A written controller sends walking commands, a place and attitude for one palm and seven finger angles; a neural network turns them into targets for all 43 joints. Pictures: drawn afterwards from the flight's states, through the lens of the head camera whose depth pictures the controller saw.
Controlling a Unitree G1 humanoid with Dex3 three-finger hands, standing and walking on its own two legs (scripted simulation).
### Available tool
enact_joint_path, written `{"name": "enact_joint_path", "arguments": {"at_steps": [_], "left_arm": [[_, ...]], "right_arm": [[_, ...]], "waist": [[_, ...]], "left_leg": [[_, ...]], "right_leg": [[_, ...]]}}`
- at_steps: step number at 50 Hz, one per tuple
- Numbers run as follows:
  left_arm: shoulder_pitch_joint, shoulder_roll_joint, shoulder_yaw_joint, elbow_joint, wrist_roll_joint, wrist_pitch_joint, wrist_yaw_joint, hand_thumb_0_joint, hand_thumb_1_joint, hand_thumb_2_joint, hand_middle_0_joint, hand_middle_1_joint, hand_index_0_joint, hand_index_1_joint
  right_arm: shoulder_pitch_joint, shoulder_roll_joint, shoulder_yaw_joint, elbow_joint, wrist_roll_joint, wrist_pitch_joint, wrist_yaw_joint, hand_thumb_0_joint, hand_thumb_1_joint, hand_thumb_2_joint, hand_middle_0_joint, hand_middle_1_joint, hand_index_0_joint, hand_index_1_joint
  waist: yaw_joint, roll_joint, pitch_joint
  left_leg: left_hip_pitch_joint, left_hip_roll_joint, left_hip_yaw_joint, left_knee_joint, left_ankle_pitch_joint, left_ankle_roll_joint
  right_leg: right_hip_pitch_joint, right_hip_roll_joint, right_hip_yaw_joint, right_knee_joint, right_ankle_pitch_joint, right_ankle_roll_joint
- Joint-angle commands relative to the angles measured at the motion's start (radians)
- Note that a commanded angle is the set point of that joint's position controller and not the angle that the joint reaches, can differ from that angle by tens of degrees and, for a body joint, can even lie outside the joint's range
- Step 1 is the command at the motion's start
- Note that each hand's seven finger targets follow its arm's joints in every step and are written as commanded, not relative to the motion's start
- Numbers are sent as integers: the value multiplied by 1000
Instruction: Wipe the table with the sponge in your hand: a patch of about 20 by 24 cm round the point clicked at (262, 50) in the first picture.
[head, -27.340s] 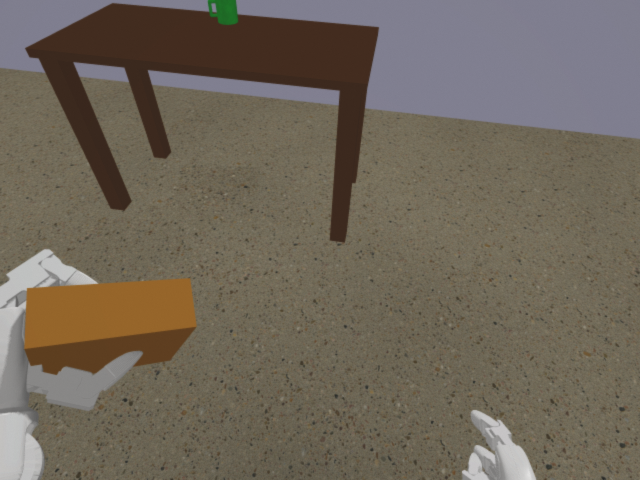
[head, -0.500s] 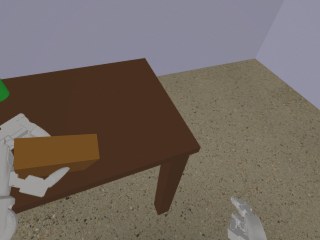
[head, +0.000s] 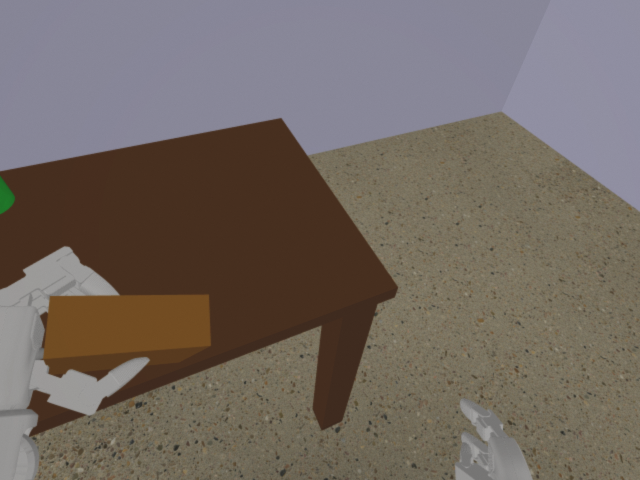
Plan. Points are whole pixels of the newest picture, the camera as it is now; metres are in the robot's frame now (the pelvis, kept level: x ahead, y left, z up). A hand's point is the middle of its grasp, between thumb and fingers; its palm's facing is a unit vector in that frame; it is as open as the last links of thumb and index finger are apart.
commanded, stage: come to a stop and stand still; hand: left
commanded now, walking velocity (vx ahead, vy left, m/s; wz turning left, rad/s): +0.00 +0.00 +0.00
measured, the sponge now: (150, 334) +0.23 +0.19 +0.12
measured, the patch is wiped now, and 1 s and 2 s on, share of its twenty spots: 0.00 0.00 0.00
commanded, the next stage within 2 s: look again from close up in 0.58 s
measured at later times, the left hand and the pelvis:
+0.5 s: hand (88, 307) +0.23 +0.24 +0.15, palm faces +0.37 -0.85 -0.36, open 9.1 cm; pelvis +0.01 -0.01 +0.00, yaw +1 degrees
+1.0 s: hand (72, 318) +0.21 +0.25 +0.16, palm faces +0.41 -0.85 -0.33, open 9.1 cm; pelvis +0.01 -0.01 +0.00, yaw +1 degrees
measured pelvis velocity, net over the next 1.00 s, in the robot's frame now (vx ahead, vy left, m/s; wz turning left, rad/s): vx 0.01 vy -0.01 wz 0.02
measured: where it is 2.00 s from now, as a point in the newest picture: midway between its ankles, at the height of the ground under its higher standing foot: outside the picture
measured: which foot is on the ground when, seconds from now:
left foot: down 0.00-1.00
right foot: down 0.00-1.00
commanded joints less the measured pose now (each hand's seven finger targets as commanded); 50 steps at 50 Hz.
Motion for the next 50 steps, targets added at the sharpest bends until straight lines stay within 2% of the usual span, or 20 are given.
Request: {"name": "enact_joint_path", "arguments": {"at_steps": [1,3,4,6,9,11,14,17,18,19,21,23,28,29,34,37,42,43,48,50], "left_arm": [[-237,229,225,-185,-23,-64,45,0,100,1300,-1200,-1600,-1200,-1600],[-309,225,200,-219,-14,-72,42,0,100,1300,-1200,-1600,-1200,-1600],[-333,196,164,-217,-9,-74,41,0,100,1300,-1200,-1600,-1200,-1600],[-344,147,109,-229,0,-77,41,0,100,1300,-1200,-1600,-1200,-1600],[-310,104,61,-239,8,-71,46,0,100,1300,-1200,-1600,-1200,-1600],[-259,104,70,-198,11,-57,51,0,100,1300,-1200,-1600,-1200,-1600],[-189,122,111,-143,5,-42,54,0,100,1300,-1200,-1600,-1200,-1600],[-172,149,148,-158,-2,-38,52,0,100,1300,-1200,-1600,-1200,-1600],[-162,180,179,-169,-6,-39,50,0,100,1300,-1200,-1600,-1200,-1600],[-163,162,164,-187,-8,-39,48,0,100,1300,-1200,-1600,-1200,-1600],[-163,178,177,-232,-12,-40,49,0,100,1300,-1200,-1600,-1200,-1600],[-173,187,173,-295,-13,-45,48,0,100,1300,-1200,-1600,-1200,-1600],[-130,170,155,-324,-12,-38,53,0,100,1300,-1200,-1600,-1200,-1600],[-117,161,152,-310,-12,-34,55,0,100,1300,-1200,-1600,-1200,-1600],[-91,132,138,-197,-14,-9,56,0,100,1300,-1200,-1600,-1200,-1600],[-127,141,139,-195,-11,-6,55,0,100,1300,-1200,-1600,-1200,-1600],[-180,141,120,-248,-6,-8,55,0,100,1300,-1200,-1600,-1200,-1600],[-197,165,134,-280,-3,-13,57,0,100,1300,-1200,-1600,-1200,-1600],[-170,175,152,-286,1,-20,62,0,100,1300,-1200,-1600,-1200,-1600],[-155,150,137,-252,-2,-17,61,0,100,1300,-1200,-1600,-1200,-1600]], "right_arm": [[-119,-134,-47,-171,10,-47,-38,0,-900,-900,200,300,200,300],[-122,-133,-43,-164,10,-58,-39,0,-900,-900,200,300,200,300],[-115,-130,-42,-159,10,-66,-38,0,-900,-900,200,300,200,300],[-105,-138,-43,-150,8,-84,-29,0,-900,-900,200,300,200,300],[-99,-136,-45,-136,7,-99,-16,0,-900,-900,200,300,200,300],[-91,-143,-49,-130,1,-93,-11,0,-900,-900,200,300,200,300],[-94,-140,-50,-130,-1,-71,-11,0,-900,-900,200,300,200,300],[-105,-141,-51,-144,-1,-51,-18,0,-900,-900,200,300,200,300],[-115,-138,-48,-146,0,-48,-19,0,-900,-900,200,300,200,300],[-115,-130,-45,-156,0,-44,-21,0,-900,-900,200,300,200,300],[-117,-134,-46,-165,-1,-41,-24,0,-900,-900,200,300,200,300],[-128,-134,-45,-168,1,-46,-23,0,-900,-900,200,300,200,300],[-117,-138,-51,-160,1,-50,-26,0,-900,-900,200,300,200,300],[-111,-137,-52,-159,-1,-47,-26,0,-900,-900,200,300,200,300],[-103,-140,-54,-146,3,-25,-33,0,-900,-900,200,300,200,300],[-109,-142,-55,-151,4,-19,-37,0,-900,-900,200,300,200,300],[-121,-140,-51,-161,3,-25,-40,0,-900,-900,200,300,200,300],[-129,-141,-52,-158,3,-29,-40,0,-900,-900,200,300,200,300],[-125,-139,-53,-156,0,-38,-38,0,-900,-900,200,300,200,300],[-117,-135,-51,-157,0,-36,-37,0,-900,-900,200,300,200,300]], "waist": [[16,81,-71],[13,164,-65],[13,184,-61],[16,184,-62],[15,135,-99],[18,58,-93],[15,15,-98],[13,37,-98],[16,73,-103],[12,70,-115],[13,69,-140],[12,122,-167],[12,135,-203],[11,114,-207],[8,56,-138],[9,50,-115],[10,66,-110],[10,106,-116],[12,127,-130],[12,112,-108]], "left_leg": [[-186,158,-172,-203,-149,-38],[-216,167,-174,-219,-222,-19],[-213,164,-173,-218,-234,-20],[-199,155,-170,-213,-220,-24],[-120,141,-151,-177,-101,-43],[-107,125,-144,-154,-38,-53],[-92,114,-131,-132,29,-66],[-88,114,-133,-138,65,-68],[-87,116,-124,-140,76,-69],[-83,119,-131,-137,101,-69],[-73,119,-128,-129,150,-69],[-47,114,-118,-113,202,-70],[20,126,-119,-88,348,-90],[24,132,-118,-81,354,-91],[-24,138,-120,-117,244,-90],[-59,137,-128,-141,158,-79],[-74,127,-131,-161,71,-65],[-84,128,-131,-164,52,-62],[-96,127,-142,-169,53,-63],[-102,130,-147,-177,47,-68]], "right_leg": [[160,-49,58,-20,-14,-21],[189,-43,55,0,-14,-20],[187,-46,54,-4,-16,-24],[189,-40,61,-16,-11,-28],[175,-38,61,-38,37,-31],[165,-39,77,-72,58,-32],[161,-50,79,-96,81,-36],[165,-50,79,-96,105,-37],[173,-44,68,-92,126,-32],[190,-50,63,-83,150,-35],[218,-47,57,-73,202,-33],[229,-46,51,-57,247,-33],[217,-41,35,-34,312,-32],[219,-45,34,-38,317,-32],[193,-46,36,-62,244,-27],[200,-47,43,-77,199,-25],[208,-45,50,-88,150,-25],[219,-41,51,-82,147,-24],[246,-39,42,-72,158,-25],[233,-39,41,-79,142,-27]]}}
